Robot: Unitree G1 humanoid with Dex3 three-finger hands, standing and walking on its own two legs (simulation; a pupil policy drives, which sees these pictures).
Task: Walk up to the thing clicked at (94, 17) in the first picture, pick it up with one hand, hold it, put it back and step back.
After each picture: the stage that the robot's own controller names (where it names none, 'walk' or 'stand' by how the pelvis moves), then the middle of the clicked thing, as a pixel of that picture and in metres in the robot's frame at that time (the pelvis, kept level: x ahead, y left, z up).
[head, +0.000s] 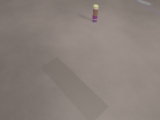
stand; (95, 13) +2.00 -0.17 -0.65
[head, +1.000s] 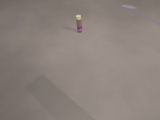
walk; (79, 24) +1.88 +0.20 -0.63
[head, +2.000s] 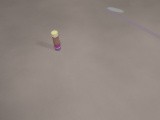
walk; (56, 41) +1.29 +0.38 -0.65
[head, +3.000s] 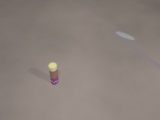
walk; (53, 74) +0.84 +0.26 -0.63
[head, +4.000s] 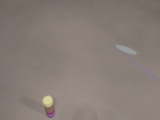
walk; (49, 107) +0.53 +0.23 -0.64
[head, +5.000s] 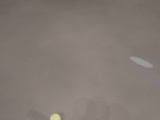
stand; out of the picture +0.42 +0.19 -0.65
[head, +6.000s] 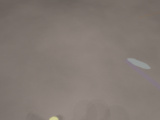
stand; out of the picture +0.42 +0.20 -0.66
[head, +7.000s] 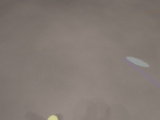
stand; out of the picture +0.42 +0.21 -0.66
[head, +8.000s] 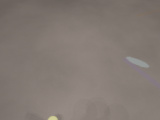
stand; out of the picture +0.42 +0.21 -0.66
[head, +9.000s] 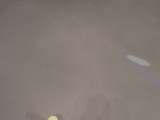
go down; out of the picture +0.40 +0.21 -0.66
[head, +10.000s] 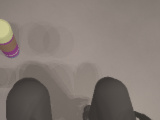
go down; (6, 42) +0.48 +0.27 -0.25
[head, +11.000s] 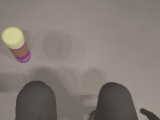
approach; (19, 48) +0.47 +0.27 -0.26
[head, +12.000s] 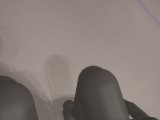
close in; out of the picture +0.44 +0.32 -0.16
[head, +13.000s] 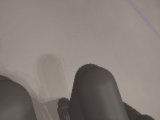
close; out of the picture +0.43 +0.32 -0.15
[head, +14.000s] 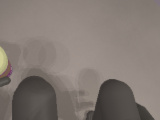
lift; out of the picture +0.33 +0.28 -0.05
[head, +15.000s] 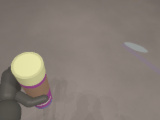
hold; (36, 86) +0.31 +0.15 +0.08
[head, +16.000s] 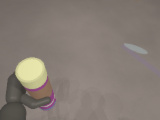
hold; (40, 88) +0.31 +0.15 +0.04
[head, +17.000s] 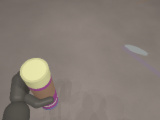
hold; (43, 88) +0.31 +0.14 +0.04
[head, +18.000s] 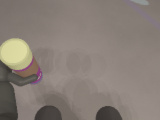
crouch; (26, 66) +0.39 +0.19 -0.03
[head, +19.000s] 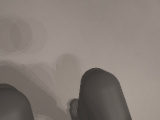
lower; out of the picture +0.45 +0.29 -0.13
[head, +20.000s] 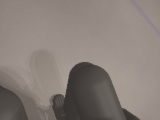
lower; out of the picture +0.44 +0.31 -0.16
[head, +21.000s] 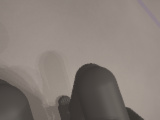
lower; out of the picture +0.42 +0.32 -0.15
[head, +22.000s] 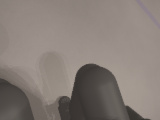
lower; out of the picture +0.41 +0.30 -0.16
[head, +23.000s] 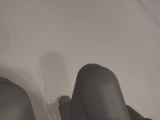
rest; out of the picture +0.41 +0.31 -0.16
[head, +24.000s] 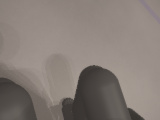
withdraw; out of the picture +0.42 +0.29 -0.17
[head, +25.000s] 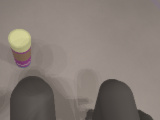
stand; (21, 51) +0.45 +0.25 -0.22
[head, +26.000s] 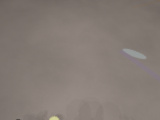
stand; out of the picture +0.39 +0.17 -0.58
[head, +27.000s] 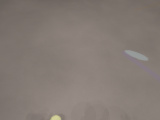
stand; out of the picture +0.40 +0.18 -0.60
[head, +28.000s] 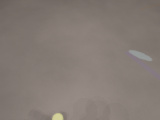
stand; out of the picture +0.40 +0.17 -0.61
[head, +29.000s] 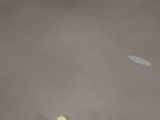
walk; out of the picture +0.43 +0.16 -0.65
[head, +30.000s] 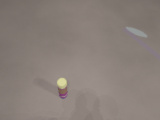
walk; (62, 89) +0.58 +0.15 -0.64
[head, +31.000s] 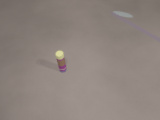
walk; (61, 62) +0.89 +0.26 -0.63
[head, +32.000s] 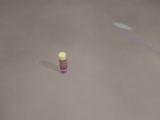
stand; (63, 63) +1.01 +0.20 -0.65
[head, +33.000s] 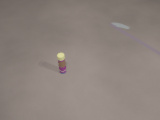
stand; (61, 63) +1.02 +0.22 -0.66
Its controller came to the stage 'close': yes
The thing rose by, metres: 0.67
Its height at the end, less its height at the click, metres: +0.00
